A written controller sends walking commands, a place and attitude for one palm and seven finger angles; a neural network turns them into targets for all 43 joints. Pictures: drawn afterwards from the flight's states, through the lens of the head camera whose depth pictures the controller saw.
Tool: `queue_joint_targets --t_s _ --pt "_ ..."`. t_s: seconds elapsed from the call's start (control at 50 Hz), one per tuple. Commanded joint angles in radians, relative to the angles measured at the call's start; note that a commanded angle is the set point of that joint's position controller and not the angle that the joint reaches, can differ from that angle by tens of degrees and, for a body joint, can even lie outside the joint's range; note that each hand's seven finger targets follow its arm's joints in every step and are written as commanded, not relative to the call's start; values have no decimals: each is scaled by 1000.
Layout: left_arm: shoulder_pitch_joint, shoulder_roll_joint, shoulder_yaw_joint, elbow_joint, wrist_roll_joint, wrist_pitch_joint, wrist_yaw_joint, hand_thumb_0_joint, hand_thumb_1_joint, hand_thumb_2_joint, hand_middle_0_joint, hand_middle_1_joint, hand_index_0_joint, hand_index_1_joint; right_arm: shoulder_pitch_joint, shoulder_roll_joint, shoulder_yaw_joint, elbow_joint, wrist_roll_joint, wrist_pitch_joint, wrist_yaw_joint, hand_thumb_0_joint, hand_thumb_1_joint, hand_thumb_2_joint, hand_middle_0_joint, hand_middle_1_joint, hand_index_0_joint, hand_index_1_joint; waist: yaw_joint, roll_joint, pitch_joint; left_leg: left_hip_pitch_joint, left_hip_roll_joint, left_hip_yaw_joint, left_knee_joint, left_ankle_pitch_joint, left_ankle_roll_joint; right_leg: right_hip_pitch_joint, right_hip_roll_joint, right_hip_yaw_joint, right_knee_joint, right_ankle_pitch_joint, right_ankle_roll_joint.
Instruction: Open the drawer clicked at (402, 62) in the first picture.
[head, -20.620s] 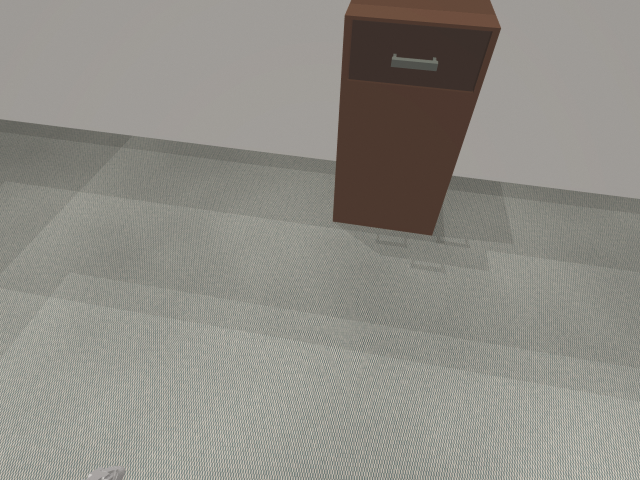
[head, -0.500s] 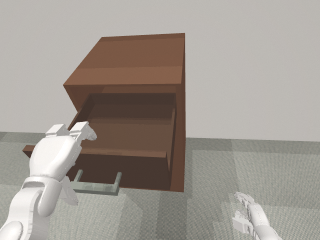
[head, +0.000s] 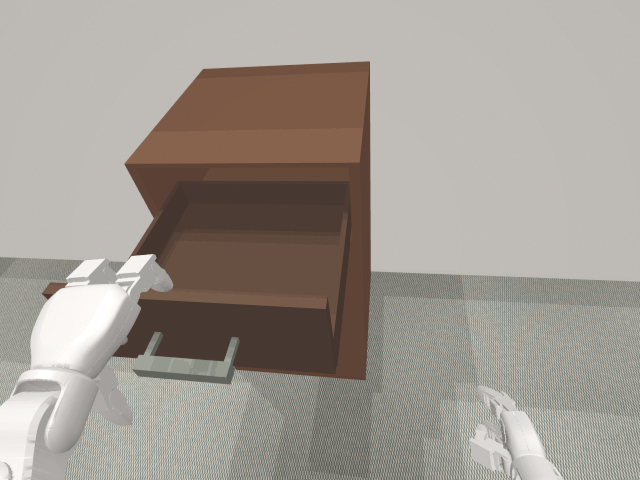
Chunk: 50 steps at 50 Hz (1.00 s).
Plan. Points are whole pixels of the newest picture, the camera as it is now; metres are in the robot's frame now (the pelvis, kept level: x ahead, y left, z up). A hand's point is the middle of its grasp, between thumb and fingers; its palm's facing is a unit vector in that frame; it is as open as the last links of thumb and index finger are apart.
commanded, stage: draw the hand back to the body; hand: left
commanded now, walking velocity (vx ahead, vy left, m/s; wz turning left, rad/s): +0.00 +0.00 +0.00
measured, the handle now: (189, 355) +0.26 +0.25 -0.01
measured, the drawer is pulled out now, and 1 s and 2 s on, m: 0.30 0.30 0.30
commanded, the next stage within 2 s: step back with the hand held close in 1.10 s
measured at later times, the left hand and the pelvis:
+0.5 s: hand (130, 312) +0.21 +0.23 +0.17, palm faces +0.38 -0.85 -0.37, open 12.2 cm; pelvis +0.02 +0.00 +0.00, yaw +0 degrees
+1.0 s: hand (104, 333) +0.19 +0.25 +0.16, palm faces +0.44 -0.81 -0.38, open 7.9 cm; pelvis +0.01 +0.00 +0.00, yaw +1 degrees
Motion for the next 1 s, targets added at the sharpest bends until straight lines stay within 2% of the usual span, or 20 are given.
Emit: queue_joint_targets --t_s 0.0,0.08,0.1,0.12,0.14,0.16,0.18,0.24,0.26,0.38,0.44,0.46,0.54,0.66,0.72,0.8,0.84,0.88,0.94,0.98 --pt "-149 212 169 -181 4 -24 57 0 -500 300 -300 -1200 -300 -1200 -174 -84 -29 -166 -3 -59 -8 0 -900 -900 200 300 200 300 -2 -59 -124 -66 -10 -11 -57 179 9 94 -28 53 -76 37 14" --pt "-135 217 182 -179 6 -23 61 0 -500 300 -300 -1200 -300 -1200 -175 -82 -25 -170 -4 -63 -5 0 -900 -900 200 300 200 300 4 -63 -129 -77 -11 -9 -49 173 7 96 -34 56 -69 27 14" --pt "-172 -151 160 -206 -725 -120 66 0 -465 315 -298 -1178 -298 -1178 -112 2 -27 -235 5 -135 -24 0 -900 -900 200 300 200 300 -95 -203 -21 8 28 -6 -42 97 36 62 -10 10 -102 14 13" --pt "-88 -47 215 -139 -758 -164 79 0 -430 330 -295 -1155 -295 -1155 -101 -38 -25 -201 -6 -179 -39 0 -900 -900 200 300 200 300 -78 -242 -41 9 40 -10 -50 60 37 69 -13 18 -94 -26 20" --pt "-38 -13 282 -199 -826 -196 90 0 -395 345 -292 -1133 -292 -1133 -93 -42 -23 -198 -9 -198 -56 0 -900 -900 200 300 200 300 -54 -197 -65 14 31 -9 -60 90 31 98 -20 17 -109 -13 22" --pt "-55 10 303 -240 -849 -223 101 0 -360 360 -290 -1110 -290 -1110 -90 -45 -17 -183 -14 -221 -65 0 -900 -900 200 300 200 300 -53 -145 -86 23 27 -8 -69 97 21 115 -24 19 -110 -10 24" --pt "-96 3 298 -315 -855 -249 108 0 -325 375 -287 -1087 -287 -1087 -77 -41 -16 -186 -20 -245 -67 0 -900 -900 200 300 200 300 -50 -89 -123 32 24 -4 -72 130 17 132 -35 17 -101 25 21" --pt "-55 -34 293 -277 -868 -267 118 0 -220 420 -280 -1020 -280 -1020 -45 -35 -18 -160 -26 -274 -63 0 -900 -900 200 300 200 300 -53 -12 -57 8 25 2 -87 159 4 125 -35 15 -108 50 14" --pt "-50 -32 299 -257 -870 -269 117 0 -185 435 -277 -997 -277 -997 -44 -38 -20 -150 -28 -280 -61 0 -900 -900 200 300 200 300 -54 -11 -5 -7 24 0 -91 147 1 105 -32 14 -126 35 12" --pt "19 -73 279 -281 -882 -278 99 0 25 525 -262 -863 -262 -863 -30 -43 -35 -151 -28 -294 -46 0 -900 -900 200 300 200 300 -57 -46 -54 -1 32 -1 -80 253 -1 154 -32 10 -93 153 12" --pt "55 -61 296 -312 -883 -279 98 0 130 570 -255 -795 -255 -795 -26 -46 -41 -154 -28 -293 -41 0 -900 -900 200 300 200 300 -51 -53 -97 0 31 -4 -67 303 -3 176 -33 10 -74 200 12" --pt "71 -68 294 -299 -884 -274 96 0 165 585 -252 -772 -252 -772 -34 -47 -43 -149 -28 -292 -42 0 -900 -900 200 300 200 300 -52 -62 -68 -6 34 -6 -64 315 -4 160 -30 10 -79 210 11" --pt "97 -51 322 -309 -888 -270 99 0 305 645 -242 -683 -242 -683 -28 -46 -49 -152 -24 -282 -43 0 -900 -900 200 300 200 300 -51 -86 -100 -5 35 -6 -62 310 -5 167 -33 9 -71 207 15" --pt "90 -56 320 -310 -889 -259 101 0 515 735 -228 -548 -228 -548 -30 -48 -51 -150 -19 -272 -49 0 -900 -900 200 300 200 300 -58 -30 -72 5 35 -7 -64 296 -10 132 -31 13 -84 181 12" --pt "109 -57 327 -287 -891 -253 104 0 620 780 -220 -480 -220 -480 -28 -42 -50 -152 -19 -267 -52 0 -900 -900 200 300 200 300 -55 -95 -72 -3 36 -11 -70 273 -5 136 -30 9 -82 163 16" --pt "89 -58 324 -293 -891 -250 103 0 760 840 -210 -390 -210 -390 -35 -42 -46 -154 -18 -266 -52 0 -900 -900 200 300 200 300 -57 -52 -45 -14 32 -14 -75 227 -6 118 -32 15 -95 119 13" --pt "88 -54 328 -295 -890 -250 106 0 830 870 -205 -345 -205 -345 -32 -40 -47 -155 -20 -268 -53 0 -900 -900 200 300 200 300 -55 -69 -66 -9 31 -13 -71 235 -2 131 -33 16 -91 129 14" --pt "76 -54 322 -299 -889 -246 106 0 900 900 -200 -300 -200 -300 -32 -41 -44 -151 -20 -271 -52 0 -900 -900 200 300 200 300 -59 -26 -48 -11 31 -15 -74 228 -7 119 -34 16 -95 121 12" --pt "80 -59 320 -291 -890 -243 106 0 900 900 -200 -300 -200 -300 -33 -38 -44 -156 -19 -269 -50 0 -900 -900 200 300 200 300 -56 -79 -54 -12 32 -18 -75 225 -3 123 -32 14 -92 114 14" --pt "71 -60 318 -283 -891 -242 104 0 900 900 -200 -300 -200 -300 -38 -38 -43 -152 -19 -269 -52 0 -900 -900 200 300 200 300 -59 -46 -21 -20 32 -19 -82 190 -7 105 -33 16 -106 80 12"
